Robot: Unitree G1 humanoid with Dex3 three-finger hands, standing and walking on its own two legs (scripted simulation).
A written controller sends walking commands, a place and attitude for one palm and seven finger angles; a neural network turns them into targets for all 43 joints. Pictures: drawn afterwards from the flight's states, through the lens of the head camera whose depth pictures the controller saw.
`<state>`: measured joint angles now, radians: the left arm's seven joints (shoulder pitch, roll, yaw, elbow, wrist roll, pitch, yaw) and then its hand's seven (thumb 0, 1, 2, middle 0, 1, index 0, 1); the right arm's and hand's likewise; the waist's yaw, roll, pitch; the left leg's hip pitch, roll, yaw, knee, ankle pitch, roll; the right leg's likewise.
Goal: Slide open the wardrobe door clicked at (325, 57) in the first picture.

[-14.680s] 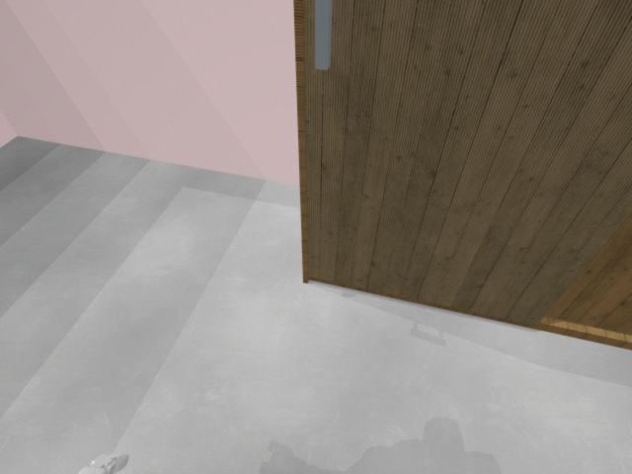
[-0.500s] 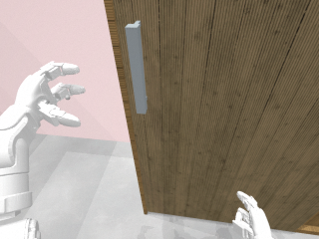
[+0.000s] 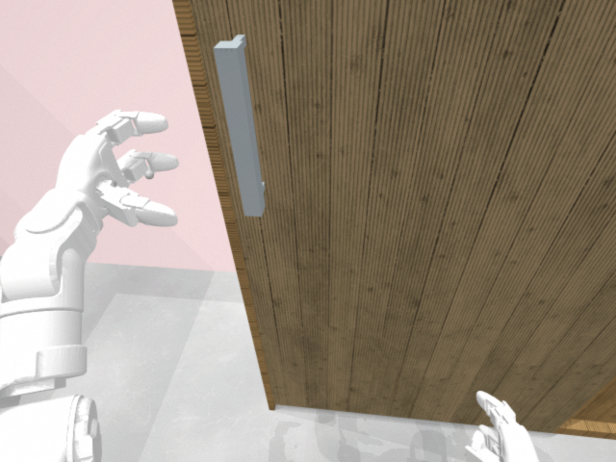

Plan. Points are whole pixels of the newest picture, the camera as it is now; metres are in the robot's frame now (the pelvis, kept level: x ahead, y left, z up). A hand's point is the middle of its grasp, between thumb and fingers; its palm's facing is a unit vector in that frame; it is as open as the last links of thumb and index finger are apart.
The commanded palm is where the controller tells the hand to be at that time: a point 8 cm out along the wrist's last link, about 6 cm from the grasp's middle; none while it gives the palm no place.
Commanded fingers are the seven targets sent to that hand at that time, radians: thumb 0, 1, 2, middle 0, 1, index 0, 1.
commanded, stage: move the hooked fingers beside the handle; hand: left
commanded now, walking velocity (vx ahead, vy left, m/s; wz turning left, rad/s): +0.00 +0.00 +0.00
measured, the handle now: (247, 132) +0.47 +0.12 +0.24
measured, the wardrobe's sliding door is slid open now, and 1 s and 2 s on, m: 0.00 0.00 0.00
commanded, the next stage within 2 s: none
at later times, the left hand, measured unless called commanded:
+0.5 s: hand (183, 153) +0.40 +0.19 +0.25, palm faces +0.00 -1.00 -0.01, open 13.9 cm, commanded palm +0.38 +0.24 +0.24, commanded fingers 0.00 -0.50 0.30 -0.30 -1.20 -0.30 -1.20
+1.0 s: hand (185, 162) +0.39 +0.18 +0.24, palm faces +0.01 -1.00 -0.02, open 13.9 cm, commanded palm +0.38 +0.23 +0.25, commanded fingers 0.00 -0.50 0.30 -0.30 -1.20 -0.30 -1.20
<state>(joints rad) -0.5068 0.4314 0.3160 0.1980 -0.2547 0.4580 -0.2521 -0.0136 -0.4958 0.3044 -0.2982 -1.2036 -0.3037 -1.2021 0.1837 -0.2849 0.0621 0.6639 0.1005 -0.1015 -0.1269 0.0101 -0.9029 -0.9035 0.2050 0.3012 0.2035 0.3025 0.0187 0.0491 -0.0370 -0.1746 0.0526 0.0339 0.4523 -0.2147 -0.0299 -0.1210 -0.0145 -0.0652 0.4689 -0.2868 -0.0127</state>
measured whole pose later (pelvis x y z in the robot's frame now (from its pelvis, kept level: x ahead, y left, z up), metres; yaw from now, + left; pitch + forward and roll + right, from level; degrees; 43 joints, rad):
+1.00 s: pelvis +0.01 +0.01 +0.00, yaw -1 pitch -3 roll +0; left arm -0.61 0.34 0.23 0.29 -0.21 0.44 -0.14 -0.01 -0.50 0.30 -0.30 -1.20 -0.30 -1.20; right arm 0.19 -0.26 0.05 0.69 0.09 -0.07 -0.12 0.01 -0.90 -0.90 0.21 0.30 0.20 0.30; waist 0.01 0.04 -0.03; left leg -0.16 0.05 0.05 0.42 -0.21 -0.02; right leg -0.10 -0.02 -0.05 0.41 -0.26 0.00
